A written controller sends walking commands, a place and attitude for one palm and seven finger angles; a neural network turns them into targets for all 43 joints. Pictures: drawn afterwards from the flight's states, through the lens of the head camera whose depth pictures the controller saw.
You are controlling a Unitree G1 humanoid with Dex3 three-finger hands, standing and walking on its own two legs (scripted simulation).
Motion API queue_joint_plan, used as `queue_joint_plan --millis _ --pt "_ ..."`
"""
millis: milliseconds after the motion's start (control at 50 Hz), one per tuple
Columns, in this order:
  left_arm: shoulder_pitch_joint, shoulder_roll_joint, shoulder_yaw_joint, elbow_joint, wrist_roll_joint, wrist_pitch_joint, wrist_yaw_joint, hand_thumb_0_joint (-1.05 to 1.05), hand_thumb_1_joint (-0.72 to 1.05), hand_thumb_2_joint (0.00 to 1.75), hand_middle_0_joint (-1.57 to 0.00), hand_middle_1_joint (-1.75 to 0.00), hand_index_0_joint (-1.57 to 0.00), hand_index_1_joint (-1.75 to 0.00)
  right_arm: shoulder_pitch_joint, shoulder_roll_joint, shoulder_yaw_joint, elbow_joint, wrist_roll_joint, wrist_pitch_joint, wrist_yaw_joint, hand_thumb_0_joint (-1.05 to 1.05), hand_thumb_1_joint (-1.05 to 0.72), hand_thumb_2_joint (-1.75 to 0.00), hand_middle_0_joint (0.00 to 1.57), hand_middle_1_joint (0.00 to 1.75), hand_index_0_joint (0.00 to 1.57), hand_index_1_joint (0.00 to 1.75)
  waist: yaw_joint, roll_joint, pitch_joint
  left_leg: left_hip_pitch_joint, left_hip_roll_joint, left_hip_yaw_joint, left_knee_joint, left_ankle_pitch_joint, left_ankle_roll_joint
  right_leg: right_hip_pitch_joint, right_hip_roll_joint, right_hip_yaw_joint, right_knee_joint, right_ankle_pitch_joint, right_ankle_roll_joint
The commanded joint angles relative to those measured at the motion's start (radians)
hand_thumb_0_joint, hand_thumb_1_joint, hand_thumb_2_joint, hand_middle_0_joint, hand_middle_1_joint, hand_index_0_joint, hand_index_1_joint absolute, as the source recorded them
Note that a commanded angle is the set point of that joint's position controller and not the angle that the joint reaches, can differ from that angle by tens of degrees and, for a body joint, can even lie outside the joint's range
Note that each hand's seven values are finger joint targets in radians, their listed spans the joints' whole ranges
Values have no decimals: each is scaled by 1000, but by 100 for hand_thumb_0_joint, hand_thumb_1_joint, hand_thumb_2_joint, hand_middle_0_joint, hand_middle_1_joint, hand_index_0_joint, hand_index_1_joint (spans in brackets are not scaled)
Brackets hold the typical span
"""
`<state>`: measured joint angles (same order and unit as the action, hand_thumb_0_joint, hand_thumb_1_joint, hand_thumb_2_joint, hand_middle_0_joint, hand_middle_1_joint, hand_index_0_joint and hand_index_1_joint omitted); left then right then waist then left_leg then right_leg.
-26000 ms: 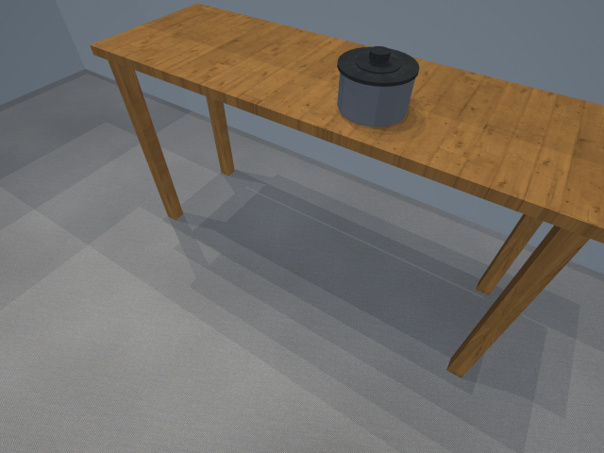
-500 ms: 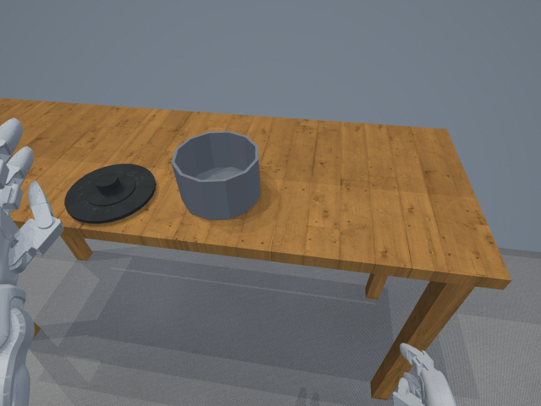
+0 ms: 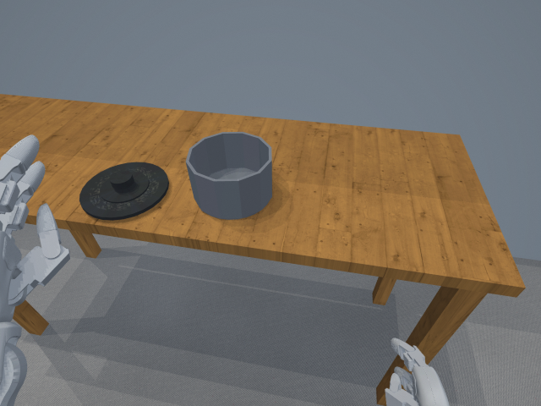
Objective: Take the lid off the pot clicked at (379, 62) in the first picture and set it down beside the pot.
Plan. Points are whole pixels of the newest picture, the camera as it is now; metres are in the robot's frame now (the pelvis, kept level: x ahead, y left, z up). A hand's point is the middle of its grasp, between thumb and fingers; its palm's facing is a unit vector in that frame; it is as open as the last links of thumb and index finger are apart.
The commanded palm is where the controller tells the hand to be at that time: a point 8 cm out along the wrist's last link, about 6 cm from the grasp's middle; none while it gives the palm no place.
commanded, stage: step back with the hand held close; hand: left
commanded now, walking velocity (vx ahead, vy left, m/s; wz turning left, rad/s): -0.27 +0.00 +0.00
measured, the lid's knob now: (121, 179) +0.50 +0.40 +0.04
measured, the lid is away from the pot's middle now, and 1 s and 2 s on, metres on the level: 0.24 0.24 0.24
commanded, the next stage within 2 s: stop stepping back and stand still in 1.34 s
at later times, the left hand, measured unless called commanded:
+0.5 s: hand (32, 288) +0.15 +0.25 +0.21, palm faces +0.40 -0.78 -0.49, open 7.4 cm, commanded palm +0.09 +0.30 +0.22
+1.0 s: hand out of the picture +0.09 +0.25 +0.21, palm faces +0.38 -0.82 -0.44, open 7.4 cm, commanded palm +0.02 +0.31 +0.22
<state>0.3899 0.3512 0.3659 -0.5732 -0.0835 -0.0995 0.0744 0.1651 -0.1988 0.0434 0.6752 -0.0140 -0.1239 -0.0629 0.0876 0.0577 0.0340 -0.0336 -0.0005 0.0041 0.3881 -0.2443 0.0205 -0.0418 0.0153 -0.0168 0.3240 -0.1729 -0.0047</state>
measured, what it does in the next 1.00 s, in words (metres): walks backwards: right foot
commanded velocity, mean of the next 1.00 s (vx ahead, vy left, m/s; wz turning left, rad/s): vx -0.31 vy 0.00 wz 0.02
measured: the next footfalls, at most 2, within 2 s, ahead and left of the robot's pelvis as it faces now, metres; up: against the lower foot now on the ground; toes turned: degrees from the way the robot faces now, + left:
right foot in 0.90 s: -0.11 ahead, -0.10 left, +0.00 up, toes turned +1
right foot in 1.50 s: -0.23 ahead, -0.09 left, +0.00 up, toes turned -6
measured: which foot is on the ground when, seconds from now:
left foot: down 0.00-1.00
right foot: down 0.00-0.72, up 0.74-0.88, down 0.90-1.00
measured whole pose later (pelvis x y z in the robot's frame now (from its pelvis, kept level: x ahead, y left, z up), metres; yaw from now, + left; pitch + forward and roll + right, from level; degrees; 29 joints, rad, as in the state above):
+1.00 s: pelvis -0.12 +0.03 -0.02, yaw -2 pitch +2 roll -3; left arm 0.47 0.42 0.47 -0.69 -0.05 -0.29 0.12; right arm 0.17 -0.20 -0.01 0.61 0.00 -0.10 -0.05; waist 0.00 0.03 0.02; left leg -0.47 0.02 0.03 0.53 -0.10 0.06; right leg -0.24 0.07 0.02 0.49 -0.28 0.01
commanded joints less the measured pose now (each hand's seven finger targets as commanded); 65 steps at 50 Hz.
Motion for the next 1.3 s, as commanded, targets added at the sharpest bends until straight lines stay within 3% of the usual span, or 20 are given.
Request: queue_joint_plan --millis 0,40,260,320,380,460,520,560,640,720,800,880,940,960,1060,1140,1160,1220,1260,1280 --pt "-125 257 205 -159 12 -140 36 0 90 90 -20 -30 -20 -30 -119 -140 -52 -196 9 -13 -3 0 -90 -90 20 30 20 30 -59 -72 -5 -122 16 -41 -10 36 30 -140 -74 146 -98 86 -30" --pt "-34 175 124 -144 17 -133 16 0 90 90 -20 -30 -20 -30 -106 -150 -68 -216 18 11 10 0 -90 -90 20 30 20 30 -70 -79 -75 -92 31 -34 21 129 34 -133 -90 134 -72 175 -22" --pt "163 275 232 -341 10 -166 35 0 90 90 -20 -30 -20 -30 -69 -152 -102 -296 34 66 4 0 -90 -90 20 30 20 30 -70 26 -232 -173 98 -65 21 421 30 -62 -66 52 145 340 11" --pt "177 271 241 -357 8 -169 43 0 90 90 -20 -30 -20 -30 -62 -156 -105 -301 30 53 1 0 -90 -90 20 30 20 30 -68 89 -205 -246 139 -93 -20 380 41 -75 -40 31 230 194 21" --pt "136 257 248 -350 11 -174 49 0 90 90 -20 -30 -20 -30 -51 -162 -108 -299 25 30 -2 0 -90 -90 20 30 20 30 -73 120 -147 -401 183 -125 -87 116 72 -68 -20 30 340 7 22" --pt "52 229 233 -257 25 -169 56 0 90 90 -20 -30 -20 -30 -29 -165 -110 -294 35 9 -6 0 -90 -90 20 30 20 30 -92 19 -36 -622 149 -126 -46 -266 78 -30 -40 75 304 58 6" --pt "60 239 216 -260 24 -175 57 0 90 90 -20 -30 -20 -30 -4 -153 -118 -276 31 6 -1 0 -90 -90 20 30 20 30 -106 -169 -93 -377 40 -68 148 -202 31 -257 -135 203 59 -32 -41" --pt "62 241 202 -291 27 -187 66 0 90 90 -20 -30 -20 -30 0 -147 -118 -266 30 10 4 0 -90 -90 20 30 20 30 -113 -192 -107 -273 14 -54 258 -189 17 -379 -199 243 -34 -165 -76" --pt "93 247 211 -325 26 -210 86 0 90 90 -20 -30 -20 -30 -19 -140 -104 -265 26 8 -5 0 -90 -90 20 30 20 30 -113 -62 -123 -280 58 -107 126 -160 27 -363 -141 144 43 -140 -49" --pt "85 223 230 -341 46 -229 90 0 90 90 -20 -30 -20 -30 -40 -160 -98 -290 22 -22 -23 0 -90 -90 20 30 20 30 -101 246 -88 -671 266 -320 -266 -544 105 -57 53 16 476 -134 24" --pt "88 223 223 -308 38 -223 82 0 90 90 -20 -30 -20 -30 -28 -143 -113 -266 11 -49 -10 0 -90 -90 20 30 20 30 -97 83 -95 -520 244 -249 -143 -220 96 -153 31 42 399 -207 9" --pt "82 248 215 -275 38 -234 69 0 90 90 -20 -30 -20 -30 -39 -146 -106 -225 2 -46 2 0 -90 -90 20 30 20 30 -108 3 -95 -383 125 -134 15 -38 29 -203 -45 103 93 56 -27" --pt "73 264 214 -319 24 -256 64 0 90 90 -20 -30 -20 -30 -22 -133 -125 -205 18 -28 3 0 -90 -90 20 30 20 30 -111 -83 -310 -81 110 -61 133 432 9 -215 -65 94 93 335 -3" --pt "110 274 222 -327 18 -255 59 0 90 90 -20 -30 -20 -30 -32 -136 -127 -220 24 -20 5 0 -90 -90 20 30 20 30 -105 -73 -354 -36 108 -49 155 452 11 -219 -71 88 96 335 5" --pt "156 300 240 -355 1 -262 68 0 90 90 -20 -30 -20 -30 -62 -130 -119 -243 28 2 6 0 -90 -90 20 30 20 30 -112 -18 -208 -123 76 -66 191 30 -11 -392 -120 143 2 9 -45" --pt "70 284 212 -300 8 -263 94 0 90 90 -20 -30 -20 -30 -44 -134 -122 -221 24 4 -4 0 -90 -90 20 30 20 30 -133 -53 -55 -115 55 -106 299 -84 -28 -609 -177 181 -79 -219 -84" --pt "57 281 211 -270 12 -258 97 0 90 90 -20 -30 -20 -30 -41 -132 -120 -218 22 5 -7 0 -90 -90 20 30 20 30 -135 -74 -42 -123 64 -122 271 -85 -22 -615 -156 157 -63 -224 -74" --pt "17 263 194 -261 12 -268 94 0 90 90 -20 -30 -20 -30 -57 -154 -115 -236 21 -16 -13 0 -90 -90 20 30 20 30 -125 85 -22 -257 162 -249 -28 -257 4 -483 -4 42 91 -286 -28" --pt "1 259 225 -265 20 -268 84 0 90 90 -20 -30 -20 -30 -73 -174 -121 -250 3 -34 -10 0 -90 -90 20 30 20 30 -108 276 -84 -601 314 -434 -376 -632 55 -118 126 17 478 -291 -9" --pt "-9 277 225 -282 12 -272 79 0 90 90 -20 -30 -20 -30 -67 -152 -123 -252 -5 -37 -6 0 -90 -90 20 30 20 30 -107 248 -120 -581 333 -441 -386 -545 49 -132 120 47 574 -341 -15"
